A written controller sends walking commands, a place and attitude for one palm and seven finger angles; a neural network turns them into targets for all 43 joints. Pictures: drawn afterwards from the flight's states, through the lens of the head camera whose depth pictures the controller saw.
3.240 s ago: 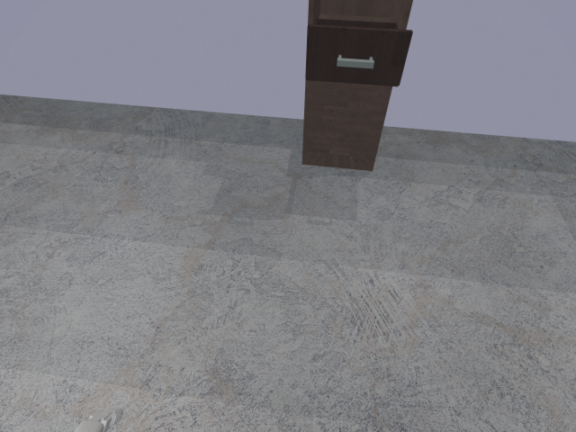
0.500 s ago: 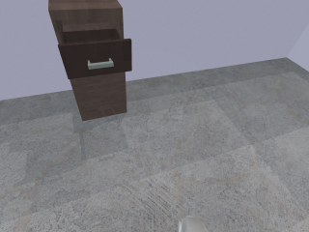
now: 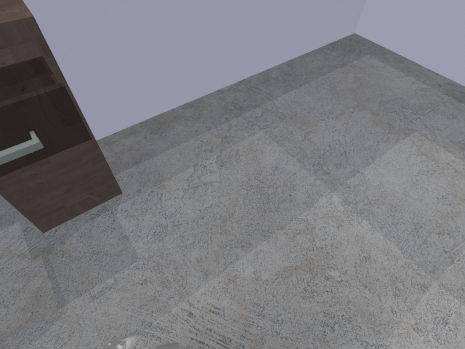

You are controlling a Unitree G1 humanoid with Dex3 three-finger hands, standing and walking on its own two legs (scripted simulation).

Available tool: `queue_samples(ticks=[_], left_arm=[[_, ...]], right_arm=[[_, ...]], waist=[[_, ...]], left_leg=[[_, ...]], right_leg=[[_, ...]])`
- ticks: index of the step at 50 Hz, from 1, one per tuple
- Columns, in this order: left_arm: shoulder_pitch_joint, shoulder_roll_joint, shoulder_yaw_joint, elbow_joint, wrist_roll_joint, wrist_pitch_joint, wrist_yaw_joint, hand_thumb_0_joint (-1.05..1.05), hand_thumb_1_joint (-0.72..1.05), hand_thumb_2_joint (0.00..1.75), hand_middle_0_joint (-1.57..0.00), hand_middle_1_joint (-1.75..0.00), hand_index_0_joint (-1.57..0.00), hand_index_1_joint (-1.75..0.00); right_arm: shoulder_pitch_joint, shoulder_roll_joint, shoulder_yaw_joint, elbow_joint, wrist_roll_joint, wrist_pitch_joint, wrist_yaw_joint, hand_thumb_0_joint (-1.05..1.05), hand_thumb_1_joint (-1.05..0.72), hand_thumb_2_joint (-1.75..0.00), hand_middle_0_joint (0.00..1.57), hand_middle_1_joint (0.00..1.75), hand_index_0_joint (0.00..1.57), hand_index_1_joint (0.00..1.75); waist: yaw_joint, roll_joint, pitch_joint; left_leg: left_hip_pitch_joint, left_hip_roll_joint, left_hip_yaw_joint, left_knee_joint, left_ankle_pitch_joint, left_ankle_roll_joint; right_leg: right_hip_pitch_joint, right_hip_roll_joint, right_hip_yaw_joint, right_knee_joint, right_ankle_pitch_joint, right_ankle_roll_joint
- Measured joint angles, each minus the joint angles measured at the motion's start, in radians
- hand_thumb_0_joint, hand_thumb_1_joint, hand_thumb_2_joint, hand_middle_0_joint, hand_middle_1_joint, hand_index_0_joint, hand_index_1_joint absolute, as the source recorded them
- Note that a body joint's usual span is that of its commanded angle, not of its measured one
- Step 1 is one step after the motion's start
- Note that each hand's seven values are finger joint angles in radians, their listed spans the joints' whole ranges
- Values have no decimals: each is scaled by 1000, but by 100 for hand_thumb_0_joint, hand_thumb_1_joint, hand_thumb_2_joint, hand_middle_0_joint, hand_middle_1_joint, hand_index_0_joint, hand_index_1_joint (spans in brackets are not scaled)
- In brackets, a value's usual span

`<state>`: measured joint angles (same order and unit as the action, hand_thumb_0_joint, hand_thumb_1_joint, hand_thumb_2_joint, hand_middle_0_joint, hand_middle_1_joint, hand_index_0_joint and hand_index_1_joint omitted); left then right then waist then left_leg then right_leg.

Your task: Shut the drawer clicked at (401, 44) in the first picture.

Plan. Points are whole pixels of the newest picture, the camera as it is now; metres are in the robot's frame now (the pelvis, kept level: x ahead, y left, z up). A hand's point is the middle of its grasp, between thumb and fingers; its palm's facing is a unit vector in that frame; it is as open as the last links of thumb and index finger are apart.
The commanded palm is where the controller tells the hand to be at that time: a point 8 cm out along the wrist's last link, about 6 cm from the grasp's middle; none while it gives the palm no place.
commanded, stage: walk to a spot facing it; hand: left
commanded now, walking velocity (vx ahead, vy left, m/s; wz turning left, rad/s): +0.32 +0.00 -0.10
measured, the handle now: (11, 148) +0.54 +0.54 -0.03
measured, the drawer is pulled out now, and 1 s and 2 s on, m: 0.29 0.29 0.29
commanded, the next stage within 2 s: turn to face it in 0.14 s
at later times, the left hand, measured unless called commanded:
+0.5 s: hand (121, 348) +0.15 +0.22 -0.18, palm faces +0.10 -0.98 -0.14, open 7.4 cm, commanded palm none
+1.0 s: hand (131, 284) +0.26 +0.21 -0.12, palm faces +0.30 -0.90 -0.30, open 7.4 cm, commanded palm none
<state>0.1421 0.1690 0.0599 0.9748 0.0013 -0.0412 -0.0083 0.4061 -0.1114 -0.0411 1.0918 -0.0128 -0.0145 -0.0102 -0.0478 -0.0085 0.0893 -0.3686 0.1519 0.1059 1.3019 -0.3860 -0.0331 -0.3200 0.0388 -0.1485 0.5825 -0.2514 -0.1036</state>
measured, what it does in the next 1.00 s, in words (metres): walks ahead, turning left: left foot, then right foot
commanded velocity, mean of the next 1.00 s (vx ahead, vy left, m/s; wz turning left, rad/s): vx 0.05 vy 0.00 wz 0.45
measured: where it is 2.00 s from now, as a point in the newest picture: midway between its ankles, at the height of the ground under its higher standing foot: (215, 343)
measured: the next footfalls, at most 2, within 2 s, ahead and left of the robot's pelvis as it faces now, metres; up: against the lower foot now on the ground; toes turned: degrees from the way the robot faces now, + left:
left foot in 0.36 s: +0.27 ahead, +0.14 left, +0.00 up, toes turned +6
right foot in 0.86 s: +0.26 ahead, -0.10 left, +0.00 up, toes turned +11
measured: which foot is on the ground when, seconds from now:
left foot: up 0.00-0.34, down 0.36-0.86, up 0.88-1.00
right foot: down 0.00-0.38, up 0.40-0.84, down 0.86-1.00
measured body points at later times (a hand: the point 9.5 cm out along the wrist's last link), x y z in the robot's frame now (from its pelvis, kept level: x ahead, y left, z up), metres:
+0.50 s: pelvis +0.17 +0.05 +0.01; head +0.19 +0.08 +0.46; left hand +0.15 +0.27 -0.16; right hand +0.27 -0.17 -0.13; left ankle +0.23 +0.13 -0.73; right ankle +0.11 -0.07 -0.65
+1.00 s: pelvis +0.20 -0.01 +0.01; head +0.23 -0.04 +0.46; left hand +0.24 +0.26 -0.10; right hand +0.31 -0.25 -0.15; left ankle +0.17 +0.12 -0.64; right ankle +0.22 -0.11 -0.73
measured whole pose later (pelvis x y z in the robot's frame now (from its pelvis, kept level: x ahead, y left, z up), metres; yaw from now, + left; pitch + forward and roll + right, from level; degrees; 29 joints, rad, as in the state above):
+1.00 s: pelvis +0.20 -0.01 +0.01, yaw +18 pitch -1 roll +2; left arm 0.15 0.17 0.04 0.89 0.01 0.01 0.03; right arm 0.25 -0.25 -0.10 0.96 -0.02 0.07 0.01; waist -0.05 0.06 0.05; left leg -0.54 -0.02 0.00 1.12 -0.39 -0.06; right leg -0.21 -0.07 -0.12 0.51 -0.30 -0.02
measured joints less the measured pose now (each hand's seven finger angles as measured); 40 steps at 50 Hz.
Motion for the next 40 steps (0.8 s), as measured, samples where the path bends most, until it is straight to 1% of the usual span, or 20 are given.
queue_samples(ticks=[2, 4, 6, 8, 11, 14, 16, 17, 18, 19, 21, 22, 23, 24, 25, 29, 32, 36, 40], left_arm=[[32, 14, 10, 14, 1, -9, 15, -2, 93, 90, -20, -30, -20, -30], [62, 25, 9, 33, 10, -13, 18, -2, 93, 90, -20, -30, -20, -30], [91, 27, 5, 51, 13, -15, 17, -2, 93, 90, -20, -30, -20, -30], [118, 25, 0, 65, 14, -18, 15, -1, 93, 90, -20, -30, -20, -30], [156, 18, -8, 80, 15, -21, 13, -1, 92, 90, -20, -30, -20, -30], [192, 8, -16, 95, 16, -21, 14, 0, 91, 90, -20, -30, -20, -30], [214, 1, -21, 108, 15, -18, 16, 0, 91, 90, -20, -30, -20, -30], [226, -2, -24, 115, 14, -16, 18, 0, 91, 90, -20, -30, -20, -30], [238, -5, -26, 122, 12, -13, 20, 0, 91, 90, -20, -30, -20, -30], [237, -4, -28, 133, 7, -5, 22, 0, 91, 90, -20, -30, -20, -30], [223, -4, -33, 141, 1, 10, 28, 0, 91, 90, -20, -30, -20, -30], [213, -5, -33, 140, 2, 17, 30, 0, 91, 90, -20, -30, -20, -30], [201, -6, -31, 136, 3, 24, 31, 0, 91, 90, -20, -30, -20, -30], [184, -6, -29, 129, 5, 31, 30, 0, 91, 90, -20, -30, -20, -30], [166, -7, -25, 117, 6, 37, 28, 0, 91, 90, -20, -30, -20, -30], [94, -4, -9, 57, 11, 56, 23, 0, 91, 90, -20, -30, -20, -30], [53, 4, 4, 19, 14, 67, 23, 0, 91, 90, -20, -30, -20, -30], [10, 17, 13, -16, 13, 80, 25, 0, 91, 90, -20, -30, -20, -30], [-20, 25, 13, -48, 6, 77, 28, 0, 91, 90, -20, -30, -20, -30]], right_arm=[[-65, -17, -7, -39, -7, -4, -3, 1, -91, -90, 20, 30, 20, 30], [-127, -34, -13, -77, -12, -8, -3, 1, -91, -90, 20, 30, 20, 30], [-179, -52, -20, -105, -14, -11, -2, 1, -92, -90, 19, 30, 20, 30], [-220, -66, -21, -122, -15, -13, 4, 1, -92, -90, 19, 30, 20, 29], [-265, -77, -17, -131, -14, -12, 14, 1, -92, -90, 19, 30, 20, 29], [-296, -78, -9, -127, -11, -12, 20, 1, -92, -90, 19, 30, 20, 29], [-308, -73, -2, -122, -9, -14, 20, 1, -92, -90, 19, 30, 20, 29], [-309, -69, 3, -120, -8, -18, 19, 1, -92, -90, 19, 30, 20, 29], [-307, -66, 8, -119, -9, -25, 17, 1, -91, -90, 19, 30, 20, 30], [-307, -57, 11, -116, -11, -33, 13, 1, -91, -90, 19, 30, 20, 30], [-298, -43, 23, -114, -8, -37, 8, 0, -91, -90, 19, 30, 20, 30], [-288, -37, 28, -110, -5, -36, 4, 0, -91, -90, 19, 30, 20, 30], [-275, -33, 31, -106, -4, -32, 1, 0, -91, -90, 19, 30, 20, 30], [-261, -29, 32, -101, -3, -26, -2, 0, -91, -90, 20, 30, 20, 30], [-249, -29, 19, -102, 5, -24, -12, 0, -92, -90, 20, 30, 20, 30], [-213, -61, 2, -92, 2, 4, -11, -1, -95, -90, 20, 30, 20, 30], [-185, -73, -6, -88, -3, 25, -4, -1, -94, -90, 20, 30, 20, 30], [-156, -80, -18, -97, -10, 41, 2, 0, -93, -90, 20, 30, 20, 30], [-140, -88, -30, -110, -13, 50, 5, 0, -92, -90, 20, 30, 20, 30]], waist=[[6, 11, -17], [11, 21, -33], [19, 32, -46], [32, 39, -56], [59, 39, -62], [87, 31, -57], [97, 23, -52], [98, 17, -49], [97, 13, -48], [93, -4, -41], [95, -24, -23], [93, -27, -19], [88, -26, -17], [83, -24, -15], [79, -22, -13], [65, -16, -13], [51, -13, -24], [23, 3, -35], [0, 29, -38]], left_leg=[[-96, 11, -34, -34, 52, -3], [-162, 19, -47, -110, 85, -9], [-202, 23, -50, -198, 122, -16], [-215, 21, -49, -289, 152, -20], [-193, 7, -37, -433, 172, -21], [-140, -22, -20, -554, 168, -10], [-89, -49, -7, -630, 171, 2], [-54, -67, 1, -680, 195, 10], [-15, -80, 7, -728, 236, 31], [-5, -96, 11, -721, 212, 58], [14, -114, 19, -698, 164, 90], [29, -119, 18, -705, 156, 97], [44, -124, 12, -721, 158, 98], [56, -129, 3, -741, 166, 95], [67, -136, -5, -763, 176, 97], [83, -160, -40, -823, 209, 103], [78, -175, -71, -842, 220, 99], [61, -187, -116, -845, 226, 87], [33, -196, -163, -819, 220, 64]], right_leg=[[46, 15, 12, -64, 13, -1], [81, 22, 26, -110, 18, -3], [112, 25, 39, -142, 15, 1], [141, 27, 50, -165, 6, 8], [186, 25, 61, -182, -20, 20], [229, 21, 67, -183, -58, 37], [256, 14, 65, -170, -93, 52], [265, 8, 62, -149, -117, 61], [262, 2, 59, -103, -149, 70], [234, -18, 56, -14, -174, 80], [133, -37, 75, 259, -265, 104], [85, -42, 82, 366, -286, 114], [41, -49, 83, 440, -289, 123], [2, -60, 83, 483, -277, 132], [-34, -72, 88, 502, -256, 141], [-136, -112, 118, 484, -158, 163], [-163, -123, 135, 439, -116, 174], [-137, -111, 139, 330, -126, 180], [-58, -75, 135, 172, -145, 173]])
